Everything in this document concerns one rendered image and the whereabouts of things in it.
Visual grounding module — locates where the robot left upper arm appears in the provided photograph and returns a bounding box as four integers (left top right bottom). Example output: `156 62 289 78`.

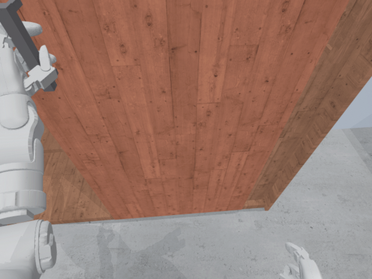
0 219 57 279

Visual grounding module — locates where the robot right hand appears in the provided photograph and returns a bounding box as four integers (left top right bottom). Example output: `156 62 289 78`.
280 242 323 279

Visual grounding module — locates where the robot left hand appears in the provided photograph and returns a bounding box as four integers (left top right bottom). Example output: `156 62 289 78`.
0 21 58 98

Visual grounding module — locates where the robot left forearm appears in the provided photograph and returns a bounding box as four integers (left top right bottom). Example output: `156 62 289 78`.
0 94 47 227

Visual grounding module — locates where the handle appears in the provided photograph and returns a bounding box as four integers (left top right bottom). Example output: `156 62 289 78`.
0 0 59 92
327 0 372 64

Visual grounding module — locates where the wardrobe door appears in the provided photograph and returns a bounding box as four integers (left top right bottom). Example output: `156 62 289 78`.
0 0 349 220
247 0 372 201

